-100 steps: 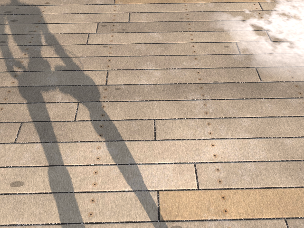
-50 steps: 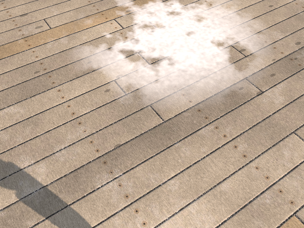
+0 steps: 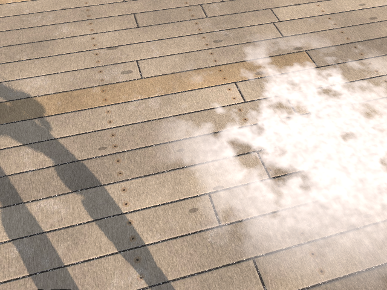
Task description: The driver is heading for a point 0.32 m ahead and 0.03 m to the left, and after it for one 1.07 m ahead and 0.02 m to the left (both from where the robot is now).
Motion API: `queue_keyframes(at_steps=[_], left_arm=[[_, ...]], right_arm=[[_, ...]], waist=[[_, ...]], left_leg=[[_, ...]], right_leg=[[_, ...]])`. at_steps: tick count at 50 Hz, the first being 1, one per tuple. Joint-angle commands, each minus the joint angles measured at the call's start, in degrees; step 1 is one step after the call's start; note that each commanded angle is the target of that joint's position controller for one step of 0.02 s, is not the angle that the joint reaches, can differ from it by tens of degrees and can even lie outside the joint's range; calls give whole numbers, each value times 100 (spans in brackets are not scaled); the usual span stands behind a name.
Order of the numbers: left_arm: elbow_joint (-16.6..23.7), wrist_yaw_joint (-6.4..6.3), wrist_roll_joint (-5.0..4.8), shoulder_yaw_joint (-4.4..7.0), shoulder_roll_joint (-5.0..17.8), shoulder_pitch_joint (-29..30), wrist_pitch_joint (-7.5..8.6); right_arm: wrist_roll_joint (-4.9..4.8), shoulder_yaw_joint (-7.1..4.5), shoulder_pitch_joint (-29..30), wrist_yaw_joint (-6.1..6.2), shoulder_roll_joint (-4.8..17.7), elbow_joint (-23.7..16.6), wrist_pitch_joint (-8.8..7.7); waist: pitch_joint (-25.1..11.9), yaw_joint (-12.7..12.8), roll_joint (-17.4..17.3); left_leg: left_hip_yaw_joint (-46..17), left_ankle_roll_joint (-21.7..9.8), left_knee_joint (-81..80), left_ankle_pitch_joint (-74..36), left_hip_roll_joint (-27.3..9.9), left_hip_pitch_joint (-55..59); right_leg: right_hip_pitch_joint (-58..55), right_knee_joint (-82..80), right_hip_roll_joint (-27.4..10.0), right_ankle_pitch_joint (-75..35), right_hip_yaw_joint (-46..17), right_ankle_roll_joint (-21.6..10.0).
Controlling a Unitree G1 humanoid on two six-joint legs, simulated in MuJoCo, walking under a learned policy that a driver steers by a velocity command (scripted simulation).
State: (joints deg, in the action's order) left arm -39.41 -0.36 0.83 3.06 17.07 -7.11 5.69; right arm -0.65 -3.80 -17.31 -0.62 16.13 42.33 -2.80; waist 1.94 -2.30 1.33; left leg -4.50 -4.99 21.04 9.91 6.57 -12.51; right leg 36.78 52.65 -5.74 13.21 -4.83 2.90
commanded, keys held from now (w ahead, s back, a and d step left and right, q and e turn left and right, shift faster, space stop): w+q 0.62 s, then w+e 0.38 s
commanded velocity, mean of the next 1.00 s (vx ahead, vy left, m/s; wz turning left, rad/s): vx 0.50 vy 0.00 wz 0.36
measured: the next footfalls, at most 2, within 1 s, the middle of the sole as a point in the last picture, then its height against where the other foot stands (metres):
right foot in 0.22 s outside the picture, level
left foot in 0.74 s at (130, 280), level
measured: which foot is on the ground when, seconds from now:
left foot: down 0.00-0.22, up 0.24-0.72, down 0.74-1.00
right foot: up 0.00-0.20, down 0.22-0.74, up 0.76-1.00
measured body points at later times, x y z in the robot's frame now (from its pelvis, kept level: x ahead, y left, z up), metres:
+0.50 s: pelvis +0.27 -0.04 +0.00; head +0.30 -0.04 +0.45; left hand +0.24 +0.24 -0.11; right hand +0.52 -0.25 -0.09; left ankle +0.31 +0.14 -0.67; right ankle +0.27 -0.15 -0.74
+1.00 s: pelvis +0.51 +0.11 +0.00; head +0.53 +0.12 +0.45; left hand +0.54 +0.41 -0.11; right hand +0.68 -0.13 -0.11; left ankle +0.46 +0.18 -0.74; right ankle +0.65 -0.03 -0.67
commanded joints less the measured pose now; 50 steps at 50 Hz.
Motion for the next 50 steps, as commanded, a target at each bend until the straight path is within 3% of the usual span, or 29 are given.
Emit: queue_keyframes(at_steps=[1, 4, 6, 8, 9, 10, 11, 12, 13, 14, 15, 16, 17, 18, 22, 24, 28, 32, 34, 36, 37, 38, 39, 40, 41, 42, 43, 45, 50], left_arm=[[369, 14, 7, 29, 255, 285, 35], [505, 85, -84, 46, 321, 803, 88], [548, 122, -130, 100, 467, 839, 131], [531, 150, -128, 174, 605, 720, 182], [470, 137, -147, 219, 639, 363, 211], [346, 101, -98, 307, 806, -166, 237], [295, 48, 7, 396, 1121, -958, 251], [70, 70, 70, 511, 1565, -1461, 164], [130, 101, -65, 409, 1055, -1392, 134], [187, 74, -85, 308, 707, -1160, 98], [209, 64, -37, 254, 604, -896, 58], [162, 60, -20, 206, 467, -738, 31], [115, 60, 16, 180, 403, -783, 52], [66, 56, 8, 184, 425, -673, 60], [-127, 47, -60, 257, 587, -669, 107], [-217, 26, -26, 293, 708, -695, 81], [-399, -7, -81, 320, 850, -834, 1], [-634, 10, -211, 361, 1026, -1185, -106], [-748, 26, -286, 375, 1159, -1244, -161], [-831, 0, -324, 319, 1170, -1117, -225], [-742, 0, -189, 171, 865, -1143, -195], [-607, 92, -176, -92, 149, -1780, -87], [-690, 138, -352, 95, 849, -1354, 48], [-438, 157, -511, 154, 979, -722, 73], [-392, 122, -436, 119, 816, -599, 58], [-444, 83, -246, 139, 765, -462, 4], [-501, 92, -254, 140, 681, -817, -85], [-652, 73, -277, 123, 492, -1052, -252], [-478, 92, -215, 81, 266, -466, -330]], right_arm=[[-61, -280, 201, 109, 1005, -437, -58], [-101, -276, -214, 141, 988, -316, 5], [-111, -281, -273, 152, 982, -294, 39], [-93, -276, -280, 163, 930, -313, 65], [-81, -277, -147, 164, 924, -346, 74], [-59, -215, -85, 153, 733, -410, 61], [19, -83, -101, 128, 378, -522, 36], [-138, 24, -877, 128, 67, -708, -18], [-187, -70, -868, 147, 664, -559, -19], [-144, -169, -287, 146, 993, -601, 16], [-77, -176, 16, 154, 948, -665, 46], [-17, -189, 237, 135, 869, -736, 50], [-25, -189, 259, 88, 757, -755, 50], [-103, -179, 114, 63, 635, -784, 84], [-67, -117, 448, 34, 413, -930, 184], [-55, -103, 580, 10, 378, -941, 176], [-65, -28, 1306, -139, 250, -1087, 82], [-82, -10, 1794, -255, 217, -1328, 72], [-32, -84, 1599, -249, 347, -1353, 64], [-4, -344, 180, -171, 809, -962, 76], [39, -478, -788, -59, 1219, -738, 114], [58, -493, -724, -9, 1690, -745, 76], [86, -355, -789, -33, 1176, -827, 42], [119, -275, -537, -43, 982, -724, -10], [85, -226, -212, -60, 833, -619, -66], [87, -157, 48, -70, 562, -585, -119], [126, -159, 246, -64, 578, -573, -162], [124, -159, 463, -64, 436, -494, -288], [169, -228, 404, 48, 596, -202, -375]], waist=[[-204, 21, -507], [-251, -224, -572], [-299, -176, -704], [-297, -58, -789], [-353, 193, -950], [-668, 464, -871], [-1412, 796, -283], [-2084, 477, 1661], [-1759, 585, 1284], [-1042, 738, 722], [-654, 664, 342], [-317, 593, 232], [-178, 525, 394], [-251, 366, 639], [-29, 361, 332], [-101, 395, 179], [117, 662, 187], [268, 751, 201], [104, 457, 317], [-662, -457, 276], [-1364, -840, -169], [-2331, -288, -1710], [-2591, -669, -883], [-1607, -619, -801], [-1013, -316, -482], [-670, -177, -460], [-608, 100, -817], [-408, 278, -620], [8, 223, -360]], left_leg=[[-847, -894, -721, -1234, -1075, -553], [-1126, -721, -535, -781, -1111, -286], [-1557, -663, -228, -402, -1293, 71], [-1854, -557, 88, -449, -1386, 367], [-1975, -470, 349, -466, -1372, 309], [-1810, -293, 908, -662, -1112, 141], [-1333, -74, 2413, -83, -762, -447], [-550, 287, 4261, 2280, -1, -2446], [-640, 364, 5096, 2290, -472, -3206], [-550, 400, 5339, 1753, -659, -3390], [-376, 439, 5282, 1344, -839, -3242], [-357, 451, 5030, 1074, -976, -3145], [-371, 438, 4848, 939, -1118, -2815], [-266, 475, 4725, 823, -1170, -2744], [-152, 602, 4055, 440, -1304, -3025], [-112, 609, 3624, -152, -1315, -3055], [324, 511, 2285, -1065, -1210, -2682], [585, 245, 1618, -670, -1042, -2424], [758, -16, 1370, -26, -700, -1794], [951, -330, 754, -418, -337, 303], [-85, -602, 1030, -804, -1190, 2227], [-3197, -1756, 397, -69, -3015, 3891], [-3569, -1637, -116, 287, -3059, 3595], [-2444, -1302, -158, -54, -2801, 2882], [-1714, -1061, -278, -479, -2533, 2048], [-1119, -843, -405, -996, -2245, 1466], [-930, -934, -664, -946, -2269, 939], [-534, -922, -1098, -836, -2197, 393], [573, -668, -1427, -1207, -2035, 491]], right_leg=[[-675, -1256, 288, -1267, 264, 142], [-922, -2020, 575, -1754, 242, 122], [-1008, -2329, 579, -1553, 59, 32], [-1200, -2502, 623, -1038, 60, -137], [-1659, -2657, 578, -1030, 68, -273], [-2502, -2780, 433, -1007, 41, -454], [-3869, -2718, -492, -633, -816, -822], [-5631, -3214, -1742, 673, -3426, -1763], [-5479, -3507, -1863, 1976, -4036, -1735], [-4849, -3575, -1600, 1838, -3128, -1475], [-4212, -3628, -1354, 1044, -2362, -1324], [-3711, -3766, -1104, 389, -1784, -1262], [-3307, -3801, -924, -515, -1234, -1137], [-3258, -3961, -892, -406, -1065, -1218], [-3152, -4322, -970, -1118, -311, -1424], [-3324, -4385, -944, -1354, 80, -1382], [-3404, -4336, -786, -1697, 910, -1166], [-3864, -4140, -1029, -2346, 1133, -1090], [-4060, -3640, -1119, -4045, 1176, -1085], [-3625, -1954, -862, -4991, 1462, -875], [-2202, -288, -610, -3147, 1438, -669], [-90, 2092, 547, 1681, 1037, -317], [300, 2636, 495, 2016, -171, -401], [661, 2656, 266, 1713, -98, -447], [568, 2118, -23, 1211, -26, -435], [341, 1720, -185, 937, 8, -424], [-73, 1640, -280, 648, -24, -334], [-384, 1431, -314, 421, -53, -222], [171, 132, -263, -938, -112, -122]])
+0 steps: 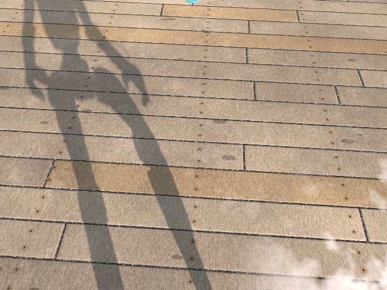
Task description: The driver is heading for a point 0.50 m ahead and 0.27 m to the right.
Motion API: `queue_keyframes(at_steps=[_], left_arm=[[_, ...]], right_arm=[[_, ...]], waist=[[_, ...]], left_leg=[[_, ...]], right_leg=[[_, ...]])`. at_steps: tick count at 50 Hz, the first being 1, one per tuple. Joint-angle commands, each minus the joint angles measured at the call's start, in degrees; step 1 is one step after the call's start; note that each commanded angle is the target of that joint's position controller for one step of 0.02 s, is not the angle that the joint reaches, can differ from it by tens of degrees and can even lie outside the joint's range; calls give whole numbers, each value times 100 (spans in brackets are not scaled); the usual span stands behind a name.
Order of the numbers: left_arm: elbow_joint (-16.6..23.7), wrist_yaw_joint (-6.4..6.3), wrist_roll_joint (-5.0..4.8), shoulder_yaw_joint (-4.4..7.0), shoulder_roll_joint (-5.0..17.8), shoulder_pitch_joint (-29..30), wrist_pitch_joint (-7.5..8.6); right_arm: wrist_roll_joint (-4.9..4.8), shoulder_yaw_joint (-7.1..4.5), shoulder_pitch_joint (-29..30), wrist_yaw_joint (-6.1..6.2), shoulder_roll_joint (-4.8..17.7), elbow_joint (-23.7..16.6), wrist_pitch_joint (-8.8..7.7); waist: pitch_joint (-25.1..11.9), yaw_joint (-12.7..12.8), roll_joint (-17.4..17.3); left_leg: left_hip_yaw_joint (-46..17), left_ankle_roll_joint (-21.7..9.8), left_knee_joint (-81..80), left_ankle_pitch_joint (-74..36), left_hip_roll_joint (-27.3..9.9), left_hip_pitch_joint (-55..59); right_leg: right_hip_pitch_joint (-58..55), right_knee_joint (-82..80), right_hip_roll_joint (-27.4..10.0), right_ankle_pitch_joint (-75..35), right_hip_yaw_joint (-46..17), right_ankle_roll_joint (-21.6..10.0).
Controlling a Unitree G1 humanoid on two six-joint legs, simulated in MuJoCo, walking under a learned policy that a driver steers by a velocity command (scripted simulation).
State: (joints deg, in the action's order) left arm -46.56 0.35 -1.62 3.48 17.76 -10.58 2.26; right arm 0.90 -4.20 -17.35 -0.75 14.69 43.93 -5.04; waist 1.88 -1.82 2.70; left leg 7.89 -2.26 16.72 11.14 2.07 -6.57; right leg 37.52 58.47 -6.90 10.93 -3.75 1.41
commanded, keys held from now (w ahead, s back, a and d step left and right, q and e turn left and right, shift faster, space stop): w+e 0.60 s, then no key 0.40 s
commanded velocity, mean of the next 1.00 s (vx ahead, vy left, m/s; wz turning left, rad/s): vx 0.40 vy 0.00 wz -0.41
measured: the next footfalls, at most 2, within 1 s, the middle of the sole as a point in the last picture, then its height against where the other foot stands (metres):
right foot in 0.26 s outside the picture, level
left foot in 0.74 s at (209, 248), level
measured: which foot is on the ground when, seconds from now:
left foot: down 0.00-0.28, up 0.30-0.72, down 0.74-1.00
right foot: up 0.00-0.24, down 0.26-0.76, up 0.78-1.00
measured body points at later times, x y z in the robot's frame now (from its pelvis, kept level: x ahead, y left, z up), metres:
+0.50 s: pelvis +0.27 -0.09 +0.00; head +0.31 -0.12 +0.45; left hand +0.42 +0.16 -0.11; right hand +0.38 -0.40 -0.10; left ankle +0.39 +0.08 -0.67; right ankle +0.27 -0.16 -0.75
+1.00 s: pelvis +0.49 -0.10 -0.01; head +0.53 -0.11 +0.44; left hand +0.73 +0.08 -0.12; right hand +0.50 -0.38 -0.13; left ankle +0.59 -0.04 -0.75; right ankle +0.45 -0.25 -0.72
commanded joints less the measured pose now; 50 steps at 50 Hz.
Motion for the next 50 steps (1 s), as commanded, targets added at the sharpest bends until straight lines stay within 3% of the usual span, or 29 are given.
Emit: queue_keyframes(at_steps=[1, 6, 9, 11, 12, 13, 14, 15, 16, 17, 18, 20, 21, 24, 28, 31, 34, 36, 37, 38, 39, 40, 41, 42, 43, 44, 46, 48, 50], left_arm=[[280, 57, 28, 13, 130, 15, 32], [614, 219, 53, -37, 95, 890, 48], [833, 311, 53, 1, 196, 1041, 30], [824, 325, 47, 123, 398, 572, -6], [657, 305, 27, 261, 609, -168, -17], [404, 221, 13, 471, 1003, -1127, -51], [363, 113, -21, 645, 1713, -1436, -80], [590, 164, 30, 552, 1646, -1376, 24], [579, 195, 67, 414, 1157, -1278, 98], [563, 197, 38, 356, 978, -1136, 165], [601, 189, 27, 292, 765, -688, 146], [836, 136, 132, 229, 584, -201, 163], [876, 120, 114, 218, 553, -186, 180], [833, -15, 95, 281, 788, -376, 182], [750, -114, 40, 298, 811, -667, 110], [642, -141, 15, 304, 822, -914, 51], [570, -201, 75, 285, 704, -1008, -44], [654, -219, 90, 238, 554, -771, -68], [780, -211, 162, 152, 322, -750, -44], [731, -210, 162, 65, 85, -1601, -10], [646, -177, 98, 66, 349, -2100, 0], [571, -177, 34, 174, 751, -1732, -71], [669, -203, 38, 194, 803, -1139, -163], [749, -229, 117, 180, 702, -757, -259], [811, -236, 141, 164, 576, -718, -334], [764, -238, 135, 115, 383, -885, -388], [681, -254, 159, 42, 151, -918, -365], [648, -243, 176, 15, 133, -821, -338], [594, -226, 176, 29, 179, -784, -383]], right_arm=[[5, -204, 414, 77, 814, -329, -145], [-113, -272, 22, 134, 965, -56, -36], [-195, -328, -27, 159, 1112, 61, 94], [-229, -374, 106, 203, 1308, 36, 190], [-250, -363, 221, 223, 1326, 8, 250], [-221, -299, 169, 253, 1211, -37, 247], [-8, -99, -231, 229, 561, -325, 157], [-78, 25, -172, 164, 454, -410, -73], [-320, -91, 487, 83, 919, -536, -217], [-271, -61, 770, 80, 889, -569, -311], [-129, -85, 801, 138, 823, -521, -321], [-82, -158, 596, 157, 962, -507, -211], [-61, -156, 515, 146, 911, -485, -140], [8, -84, 811, 162, 651, -573, -29], [-50, 25, 1710, 86, 470, -785, -86], [-110, 5, 2013, -2, 590, -879, -154], [-36, -63, 1819, -72, 758, -841, -233], [59, -114, 1214, -53, 821, -680, -298], [171, -156, 731, -29, 1072, -648, -333], [259, -213, 266, -12, 1385, -596, -269], [32, -202, -41, -66, 1208, -405, -160], [-86, -117, 181, -72, 916, -492, -88], [-49, -27, 545, -60, 719, -546, -17], [21, 102, 917, -63, 458, -563, 27], [50, 135, 1158, -66, 436, -525, 31], [58, 127, 1345, -73, 477, -462, 60], [71, 80, 1360, -47, 591, -365, 105], [-1, 50, 1225, -15, 713, -255, 140], [-53, 69, 1267, 0, 742, -176, 200]], waist=[[35, 137, -571], [343, -222, -435], [347, -146, -568], [-94, 198, -770], [-491, 644, -726], [-1014, 1085, -487], [-1435, 752, 972], [-2350, 693, 938], [-1837, 926, 371], [-1152, 852, 175], [-793, 519, -276], [-608, 155, 92], [-586, 99, 83], [-378, 137, -103], [-181, 504, 167], [-126, 614, 228], [-276, 533, 410], [-555, 153, 424], [-1185, -37, 98], [-1988, 122, -1236], [-2541, 162, -1960], [-1979, 27, -1206], [-1416, 8, -777], [-918, 93, -453], [-674, 290, -780], [-561, 447, -1028], [-727, 431, -1149], [-1062, 341, -1044], [-1124, 380, -940]], left_leg=[[-487, -881, -1021, -1310, -1559, -90], [73, -693, -927, -1448, -1689, 579], [210, -554, -441, -2384, -1883, 1140], [356, -402, 513, -4337, -1861, 1270], [515, -246, 1544, -4885, -1693, 1067], [609, 5, 2972, -4182, -1437, 194], [521, 446, 5184, -255, -626, -2265], [-944, 469, 6229, 2413, 141, -3386], [-1373, 309, 6383, 2013, -209, -4004], [-1342, 160, 5944, 1621, -477, -3834], [-1249, 116, 5452, 1162, -671, -3703], [-1351, 234, 4967, 771, -849, -2967], [-1320, 307, 4766, 702, -860, -2835], [-1154, 552, 3858, 68, -759, -2890], [-1076, 665, 2013, -1305, -410, -2429], [-1116, 610, 1384, -1580, -229, -2228], [-1135, 357, 1086, -1386, -149, -1978], [-963, 78, 609, -1887, -146, -1119], [-1456, -219, 899, -3387, -822, 79], [-3043, -1234, 1272, -5141, -2200, 1963], [-4379, -1735, 1039, -4316, -2795, 2401], [-4046, -1517, 808, -3020, -2516, 1807], [-3419, -1263, 659, -2370, -2215, 1130], [-2916, -1117, 373, -2039, -1921, 292], [-2649, -1107, 264, -2175, -1799, -370], [-2251, -1019, 137, -2197, -1540, -780], [-1702, -984, 181, -2984, -1236, -955], [-1683, -1042, 262, -3269, -1369, -737], [-1673, -991, 261, -2280, -1384, -802]], right_leg=[[29, -827, -120, -1047, -127, 7], [128, -1965, 49, -1363, 318, -213], [125, -2212, 208, -672, 566, -469], [-698, -2170, 609, -58, 928, -714], [-1674, -2393, 902, -118, 1081, -891], [-3264, -2602, 998, -373, 794, -1121], [-5195, -2916, -435, 208, -1975, -1999], [-6046, -3981, -1213, 1001, -4564, -2663], [-5842, -4221, -1112, 970, -3926, -2285], [-4976, -3998, -825, -358, -2910, -1973], [-4287, -4109, -554, -332, -2340, -1757], [-3209, -4380, -399, -973, -2085, -1844], [-3027, -4461, -310, -1203, -1885, -1856], [-2569, -4597, -137, -1475, -1418, -1799], [-2251, -4490, 230, -843, -1096, -1434], [-2504, -4203, 109, -828, -1339, -1337], [-3067, -3451, -37, -1674, -1623, -1112], [-3157, -2657, 245, -2465, -1521, -827], [-2758, -1673, 550, -1909, -1304, -587], [-1281, 213, 1280, 1020, -842, -137], [-527, 1266, 1327, 2975, -813, 37], [-250, 1712, 1058, 2669, -936, 126], [-158, 1680, 888, 2332, -703, 175], [-311, 1277, 714, 2108, -584, 182], [-711, 772, 496, 1924, -550, 200], [-1128, 76, 420, 1832, -367, 236], [-1767, -918, 522, 1621, 1, 289], [-2196, -1646, 511, 892, 54, 270], [-2664, -2319, 539, 241, 128, 187]])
